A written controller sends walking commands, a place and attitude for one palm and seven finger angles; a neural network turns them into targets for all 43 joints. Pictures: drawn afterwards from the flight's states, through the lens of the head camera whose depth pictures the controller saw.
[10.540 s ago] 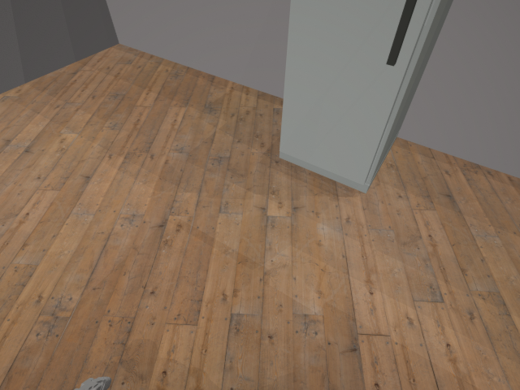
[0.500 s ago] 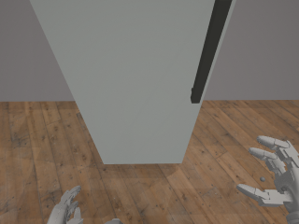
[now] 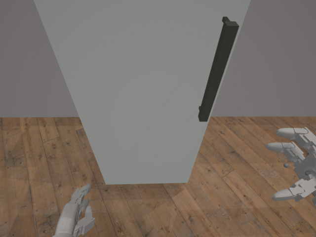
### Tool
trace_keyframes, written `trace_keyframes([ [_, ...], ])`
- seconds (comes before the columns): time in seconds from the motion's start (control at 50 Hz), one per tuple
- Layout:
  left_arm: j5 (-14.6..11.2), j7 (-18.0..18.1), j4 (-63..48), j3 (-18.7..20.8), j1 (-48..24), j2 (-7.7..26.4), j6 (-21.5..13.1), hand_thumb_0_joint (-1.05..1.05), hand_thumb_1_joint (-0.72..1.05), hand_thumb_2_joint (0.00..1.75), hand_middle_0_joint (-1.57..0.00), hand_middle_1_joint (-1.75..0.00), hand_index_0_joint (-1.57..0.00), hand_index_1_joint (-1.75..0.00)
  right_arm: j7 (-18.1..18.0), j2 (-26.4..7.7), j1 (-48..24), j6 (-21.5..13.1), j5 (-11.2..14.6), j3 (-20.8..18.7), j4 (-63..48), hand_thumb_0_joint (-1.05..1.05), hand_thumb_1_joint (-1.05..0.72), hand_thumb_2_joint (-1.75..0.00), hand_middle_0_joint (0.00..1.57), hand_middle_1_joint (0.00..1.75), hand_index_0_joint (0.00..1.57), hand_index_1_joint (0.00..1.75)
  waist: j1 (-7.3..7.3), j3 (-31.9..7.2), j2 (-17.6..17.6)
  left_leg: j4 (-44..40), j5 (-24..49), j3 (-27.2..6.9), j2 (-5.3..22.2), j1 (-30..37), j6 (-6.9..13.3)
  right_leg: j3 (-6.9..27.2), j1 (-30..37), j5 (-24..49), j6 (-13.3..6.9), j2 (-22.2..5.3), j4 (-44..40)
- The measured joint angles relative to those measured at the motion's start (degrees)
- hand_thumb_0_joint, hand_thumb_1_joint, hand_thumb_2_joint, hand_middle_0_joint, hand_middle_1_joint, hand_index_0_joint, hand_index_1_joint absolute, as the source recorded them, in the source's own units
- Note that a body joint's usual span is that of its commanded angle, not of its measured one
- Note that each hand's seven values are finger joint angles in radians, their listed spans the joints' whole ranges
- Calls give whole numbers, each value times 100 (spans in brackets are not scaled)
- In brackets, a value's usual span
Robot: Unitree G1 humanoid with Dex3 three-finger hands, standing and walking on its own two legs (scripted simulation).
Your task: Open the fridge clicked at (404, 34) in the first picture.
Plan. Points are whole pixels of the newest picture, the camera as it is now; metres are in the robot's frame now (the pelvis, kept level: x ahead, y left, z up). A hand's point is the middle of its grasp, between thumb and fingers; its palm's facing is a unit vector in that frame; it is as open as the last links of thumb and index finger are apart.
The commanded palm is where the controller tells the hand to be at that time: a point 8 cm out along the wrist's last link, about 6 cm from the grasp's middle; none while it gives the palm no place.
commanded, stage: raise the hand to about handle height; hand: right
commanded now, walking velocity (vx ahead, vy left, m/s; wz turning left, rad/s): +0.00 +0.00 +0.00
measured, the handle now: (212, 76) +0.53 -0.15 +0.15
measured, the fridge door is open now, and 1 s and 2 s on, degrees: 0 0 0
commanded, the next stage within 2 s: move the hooked fingers beside the handle in 0.62 s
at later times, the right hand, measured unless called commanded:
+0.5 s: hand (290, 153) +0.27 -0.27 +0.14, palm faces +0.04 +1.00 -0.03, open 14.0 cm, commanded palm +0.24 -0.31 +0.14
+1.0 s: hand (279, 142) +0.30 -0.26 +0.14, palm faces +0.00 +1.00 -0.02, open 14.0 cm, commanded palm +0.28 -0.30 +0.14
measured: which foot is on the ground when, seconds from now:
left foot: down 0.00-1.00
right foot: down 0.00-1.00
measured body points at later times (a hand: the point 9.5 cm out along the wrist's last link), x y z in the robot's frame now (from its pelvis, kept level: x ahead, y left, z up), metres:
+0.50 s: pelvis +0.00 +0.00 +0.01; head +0.00 +0.00 +0.46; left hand +0.16 +0.25 -0.06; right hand +0.27 -0.33 +0.14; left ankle +0.03 +0.14 -0.72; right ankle -0.02 -0.13 -0.72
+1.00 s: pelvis +0.00 +0.00 +0.01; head +0.00 +0.01 +0.46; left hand +0.16 +0.24 -0.06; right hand +0.30 -0.31 +0.14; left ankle +0.03 +0.14 -0.72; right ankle -0.02 -0.13 -0.72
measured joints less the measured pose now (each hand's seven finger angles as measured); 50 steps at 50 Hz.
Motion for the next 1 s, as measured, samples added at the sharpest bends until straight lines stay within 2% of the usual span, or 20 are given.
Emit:
trace_keyframes([
  [0.08,-21,44,103,-41,74,-26,20,1,90,90,-21,-30,-20,-30,16,-127,-395,-94,48,-223,204,-1,49,-30,30,120,30,119,15,47,32,-140,54,15,-21,171,18,6,169,60,20,-14,-143],
  [0.22,-78,42,106,-14,163,85,110,1,90,90,-21,-30,-20,-30,225,-430,-809,363,-1,-268,807,-1,50,-30,30,120,30,120,104,60,-33,-332,171,-34,1,260,5,-52,302,198,2,22,-395],
  [0.28,-61,1,77,27,181,126,117,1,90,90,-20,-30,-20,-30,283,-370,-703,401,1,-239,786,-1,50,-30,30,120,30,120,135,72,-21,-344,195,-81,8,223,-1,-98,301,229,-6,34,-447],
  [0.42,-22,-12,82,71,225,98,63,1,90,90,-20,-30,-20,-30,77,-99,-477,124,-32,-313,479,-1,50,-30,30,120,30,120,95,115,98,-401,217,-109,-27,294,14,-130,394,244,8,6,-513],
  [0.56,-36,58,106,42,152,69,31,1,90,90,-20,-30,-20,-30,45,-144,-592,151,-117,-243,537,-1,50,-30,30,120,30,120,50,135,70,-503,251,-59,-27,428,15,-83,487,275,10,7,-577],
  [0.76,-24,32,76,1,67,31,46,1,90,90,-20,-30,-20,-30,157,-174,-648,195,-69,-234,662,-1,50,-30,30,120,30,120,37,107,30,-532,265,-70,-13,438,12,-93,516,308,8,25,-643],
  [0.9,-34,88,161,-7,60,45,80,1,90,90,-20,-30,-20,-30,96,-118,-1052,144,-153,-71,1003,-1,50,-30,30,120,30,120,13,163,46,-514,271,-35,3,403,16,-52,458,327,12,38,-619],
  [1.0,-16,111,194,-8,56,47,112,1,90,90,-21,-30,-20,-30,31,-149,-1404,89,-274,-15,1297,-1,50,-30,30,120,30,120,97,193,73,-493,289,-51,2,311,28,-65,385,351,19,40,-620],
])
